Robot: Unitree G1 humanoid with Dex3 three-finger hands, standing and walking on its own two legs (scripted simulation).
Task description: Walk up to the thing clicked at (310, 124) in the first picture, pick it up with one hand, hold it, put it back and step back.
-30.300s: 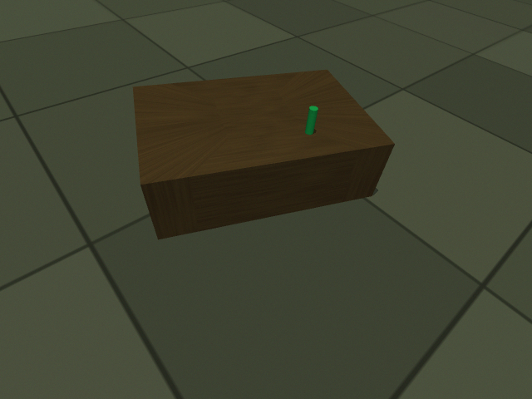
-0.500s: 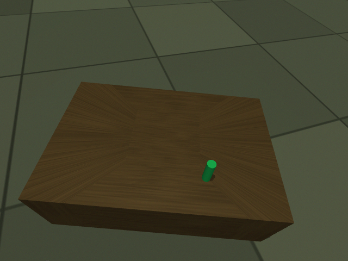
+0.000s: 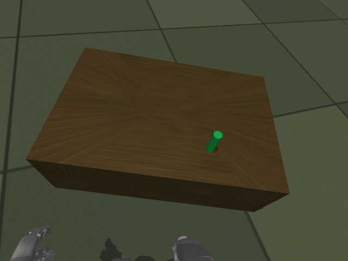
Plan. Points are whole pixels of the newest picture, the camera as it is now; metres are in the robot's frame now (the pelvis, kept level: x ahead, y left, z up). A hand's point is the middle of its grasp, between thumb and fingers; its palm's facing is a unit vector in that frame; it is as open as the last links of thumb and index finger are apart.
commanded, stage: step back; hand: right
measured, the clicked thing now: (213, 142) +0.62 -0.23 -0.34
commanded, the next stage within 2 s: none
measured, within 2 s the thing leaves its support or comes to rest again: neither
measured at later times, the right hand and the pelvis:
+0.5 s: hand out of the picture -0.02 -0.28 -0.15, palm faces +0.00 +0.92 -0.40, open 7.4 cm; pelvis -0.11 +0.00 +0.00, yaw -2 degrees
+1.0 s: hand out of the picture -0.15 -0.29 -0.14, palm faces +0.05 +0.90 -0.43, open 7.4 cm; pelvis -0.27 -0.01 -0.02, yaw -6 degrees
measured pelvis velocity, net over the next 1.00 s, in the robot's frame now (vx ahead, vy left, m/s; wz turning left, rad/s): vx -0.27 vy -0.01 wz -0.11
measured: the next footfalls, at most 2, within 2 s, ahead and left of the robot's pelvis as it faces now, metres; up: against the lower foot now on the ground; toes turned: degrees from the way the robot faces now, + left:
right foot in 0.24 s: -0.03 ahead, -0.13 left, +0.00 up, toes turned -2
left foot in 0.58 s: -0.11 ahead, +0.12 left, +0.00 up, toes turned -3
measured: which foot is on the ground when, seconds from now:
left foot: down 0.00-0.26, up 0.28-0.56, down 0.58-1.00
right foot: up 0.00-0.22, down 0.24-0.60, up 0.62-0.98, down 1.00-1.00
